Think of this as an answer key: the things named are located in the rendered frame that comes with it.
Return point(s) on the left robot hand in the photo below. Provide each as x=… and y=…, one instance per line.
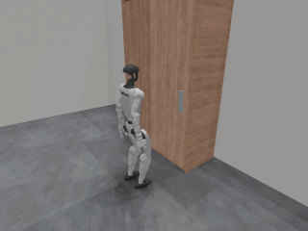
x=120, y=127

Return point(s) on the robot right upper arm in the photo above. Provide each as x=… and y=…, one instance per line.
x=138, y=97

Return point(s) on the handle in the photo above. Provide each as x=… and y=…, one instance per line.
x=180, y=105

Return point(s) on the robot left forearm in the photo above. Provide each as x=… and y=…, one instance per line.
x=120, y=115

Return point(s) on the left robot shin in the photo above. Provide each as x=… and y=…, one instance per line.
x=132, y=160

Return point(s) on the robot head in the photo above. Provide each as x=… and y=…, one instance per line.
x=130, y=69

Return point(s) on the robot right forearm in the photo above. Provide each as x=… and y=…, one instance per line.
x=137, y=127

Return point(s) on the right robot hand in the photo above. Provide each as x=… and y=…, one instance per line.
x=141, y=144

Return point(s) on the wardrobe door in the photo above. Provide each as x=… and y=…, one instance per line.
x=171, y=59
x=137, y=13

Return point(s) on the robot left upper arm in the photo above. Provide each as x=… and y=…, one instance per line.
x=119, y=98

